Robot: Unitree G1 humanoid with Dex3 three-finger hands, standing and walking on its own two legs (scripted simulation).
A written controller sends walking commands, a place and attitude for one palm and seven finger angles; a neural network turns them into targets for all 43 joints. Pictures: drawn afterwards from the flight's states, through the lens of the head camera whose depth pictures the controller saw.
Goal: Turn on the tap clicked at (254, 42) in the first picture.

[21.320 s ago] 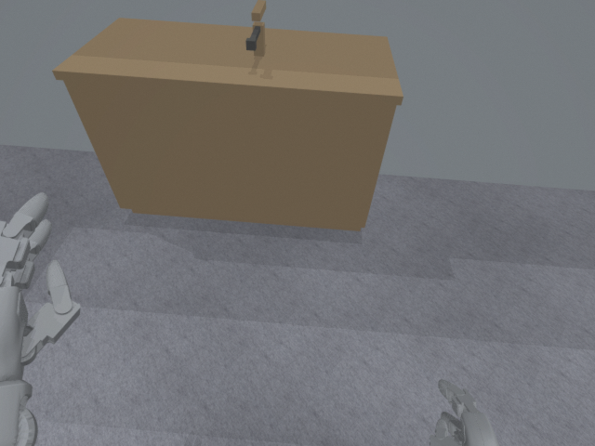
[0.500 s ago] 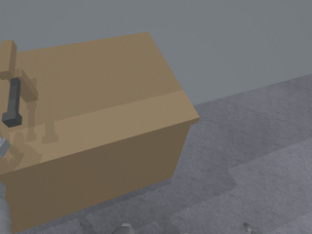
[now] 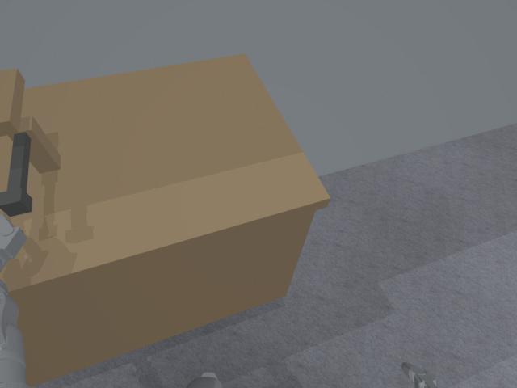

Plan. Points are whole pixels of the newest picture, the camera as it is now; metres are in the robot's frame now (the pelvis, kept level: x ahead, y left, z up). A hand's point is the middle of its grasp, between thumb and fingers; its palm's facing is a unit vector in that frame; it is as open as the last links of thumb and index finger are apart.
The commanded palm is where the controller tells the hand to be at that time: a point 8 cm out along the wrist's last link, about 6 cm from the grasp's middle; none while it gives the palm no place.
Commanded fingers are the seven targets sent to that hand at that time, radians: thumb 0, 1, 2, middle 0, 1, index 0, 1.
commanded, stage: push the lever round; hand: left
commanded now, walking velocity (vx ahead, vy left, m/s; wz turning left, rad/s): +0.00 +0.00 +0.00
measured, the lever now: (15, 202) +0.35 +0.37 +0.08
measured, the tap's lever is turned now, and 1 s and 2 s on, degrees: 0 6 31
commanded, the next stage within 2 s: none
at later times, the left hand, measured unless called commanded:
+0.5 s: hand (38, 233) +0.31 +0.33 +0.06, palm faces +0.61 -0.79 -0.10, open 7.8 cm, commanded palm +0.26 +0.35 +0.07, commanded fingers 0.00 0.90 0.90 -0.15 -0.15 -0.15 -0.15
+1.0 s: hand (66, 229) +0.32 +0.29 +0.07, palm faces +0.69 -0.72 -0.07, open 7.8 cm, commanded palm +0.27 +0.31 +0.07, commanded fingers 0.00 0.90 0.90 -0.15 -0.15 -0.15 -0.15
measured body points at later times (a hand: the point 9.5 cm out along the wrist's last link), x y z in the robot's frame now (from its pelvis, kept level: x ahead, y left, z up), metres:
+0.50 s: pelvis +0.00 -0.01 +0.00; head +0.05 +0.00 +0.45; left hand +0.27 +0.37 +0.07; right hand +0.11 -0.27 -0.11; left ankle +0.01 +0.12 -0.70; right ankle -0.02 -0.12 -0.70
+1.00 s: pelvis -0.01 -0.01 +0.00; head +0.03 -0.01 +0.45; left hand +0.28 +0.33 +0.07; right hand +0.12 -0.26 -0.11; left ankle +0.01 +0.12 -0.70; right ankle -0.02 -0.12 -0.70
